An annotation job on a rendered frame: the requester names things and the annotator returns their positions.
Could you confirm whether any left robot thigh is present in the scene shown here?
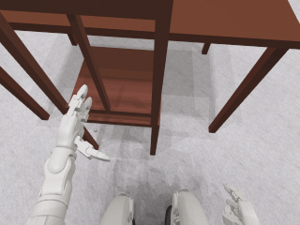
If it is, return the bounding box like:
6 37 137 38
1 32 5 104
99 196 134 225

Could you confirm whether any left robot hand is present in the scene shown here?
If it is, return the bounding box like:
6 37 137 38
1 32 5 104
56 84 111 162

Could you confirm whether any left robot forearm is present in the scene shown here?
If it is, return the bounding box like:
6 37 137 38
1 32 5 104
23 146 77 225

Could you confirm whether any robot right shin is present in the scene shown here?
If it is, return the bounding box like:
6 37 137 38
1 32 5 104
171 187 189 225

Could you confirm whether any right robot hand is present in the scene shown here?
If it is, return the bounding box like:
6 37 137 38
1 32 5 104
222 183 261 225

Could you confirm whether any chair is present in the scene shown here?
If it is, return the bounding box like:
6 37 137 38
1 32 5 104
0 0 173 156

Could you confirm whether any table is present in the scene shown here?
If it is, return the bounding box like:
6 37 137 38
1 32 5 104
0 0 300 133

